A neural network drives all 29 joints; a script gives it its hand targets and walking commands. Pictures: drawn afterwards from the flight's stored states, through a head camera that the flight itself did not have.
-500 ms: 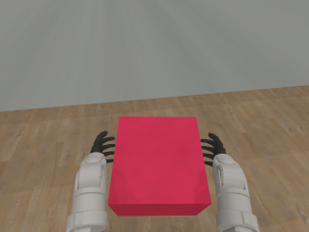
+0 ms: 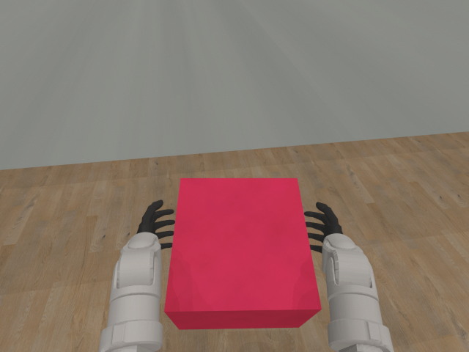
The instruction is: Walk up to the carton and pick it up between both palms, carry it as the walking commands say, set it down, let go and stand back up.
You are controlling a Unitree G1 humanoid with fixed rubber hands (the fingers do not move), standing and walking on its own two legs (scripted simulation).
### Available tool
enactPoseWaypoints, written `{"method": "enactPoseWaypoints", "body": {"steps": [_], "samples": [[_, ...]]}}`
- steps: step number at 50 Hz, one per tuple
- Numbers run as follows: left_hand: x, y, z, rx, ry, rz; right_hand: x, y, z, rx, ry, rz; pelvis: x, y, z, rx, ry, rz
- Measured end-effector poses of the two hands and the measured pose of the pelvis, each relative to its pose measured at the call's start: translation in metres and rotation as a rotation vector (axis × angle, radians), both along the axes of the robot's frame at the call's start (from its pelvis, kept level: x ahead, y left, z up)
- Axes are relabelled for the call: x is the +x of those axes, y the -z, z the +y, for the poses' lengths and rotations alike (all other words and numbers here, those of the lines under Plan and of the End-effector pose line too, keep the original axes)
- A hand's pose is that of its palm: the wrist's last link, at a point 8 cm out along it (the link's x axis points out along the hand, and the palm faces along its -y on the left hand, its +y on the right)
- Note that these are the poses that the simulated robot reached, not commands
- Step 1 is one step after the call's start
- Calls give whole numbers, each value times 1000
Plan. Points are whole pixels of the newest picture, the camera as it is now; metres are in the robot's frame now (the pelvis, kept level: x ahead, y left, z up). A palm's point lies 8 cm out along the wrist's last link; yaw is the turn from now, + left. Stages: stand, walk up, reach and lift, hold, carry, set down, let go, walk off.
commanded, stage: hold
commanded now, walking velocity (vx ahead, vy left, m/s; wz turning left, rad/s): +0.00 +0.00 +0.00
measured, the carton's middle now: (239, 252) +0.31 +0.00 -0.03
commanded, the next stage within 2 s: carry in 0.42 s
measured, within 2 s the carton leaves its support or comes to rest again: neither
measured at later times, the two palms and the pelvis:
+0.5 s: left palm (149, 239) +0.29 +0.17 +0.05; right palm (330, 242) +0.28 -0.16 +0.05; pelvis +0.00 +0.00 -0.01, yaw -1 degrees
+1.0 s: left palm (174, 252) +0.24 +0.11 +0.08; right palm (374, 259) +0.23 -0.21 +0.08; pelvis -0.01 -0.04 -0.02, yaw +0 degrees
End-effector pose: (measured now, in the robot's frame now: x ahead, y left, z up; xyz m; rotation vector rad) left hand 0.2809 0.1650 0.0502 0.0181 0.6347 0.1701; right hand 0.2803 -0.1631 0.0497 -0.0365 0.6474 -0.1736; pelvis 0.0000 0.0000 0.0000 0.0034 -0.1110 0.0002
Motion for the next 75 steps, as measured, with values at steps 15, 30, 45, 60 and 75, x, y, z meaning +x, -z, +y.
{"method": "enactPoseWaypoints", "body": {"steps": [15, 30, 45, 60, 75], "samples": [[1, 2, 3, 0, 5, 2, 0, 1, 3, -4, 0, 2, 3, 0, 4, 0, 5, 3], [8, -5, -17, -13, -24, -58, 2, -4, -14, -8, 37, -55, 1, 14, -12, -4, 21, 134], [-25, -25, -59, -10, -49, -47, -41, -23, -49, 28, 124, -45, -9, 31, -45, -15, 17, 188], [-52, -45, -27, -19, -94, -12, -53, -48, -17, 21, 89, -11, -16, 15, -23, -12, 8, 164], [-50, -44, -4, -21, -88, -4, -54, -49, 5, 8, 93, -4, -19, 12, 1, -7, 6, 164]]}}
